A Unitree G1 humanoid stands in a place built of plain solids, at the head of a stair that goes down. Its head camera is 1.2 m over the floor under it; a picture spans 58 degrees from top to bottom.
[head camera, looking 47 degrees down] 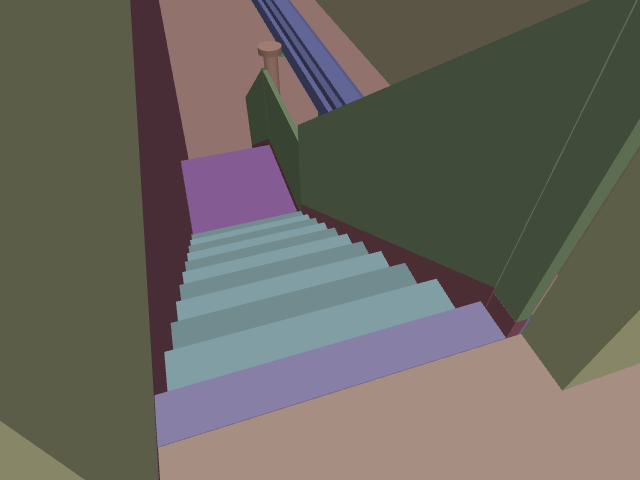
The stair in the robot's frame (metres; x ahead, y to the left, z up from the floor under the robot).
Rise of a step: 0.17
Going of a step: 0.24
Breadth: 1.06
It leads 18 degrees to the left of straight ahead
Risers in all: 11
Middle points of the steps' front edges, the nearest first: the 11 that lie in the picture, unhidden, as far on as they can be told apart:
0.68 -0.03 0.00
0.91 0.04 -0.17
1.13 0.11 -0.34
1.36 0.18 -0.51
1.58 0.25 -0.68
1.81 0.33 -0.85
2.03 0.40 -1.02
2.26 0.47 -1.18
2.48 0.54 -1.35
2.71 0.62 -1.52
2.93 0.69 -1.69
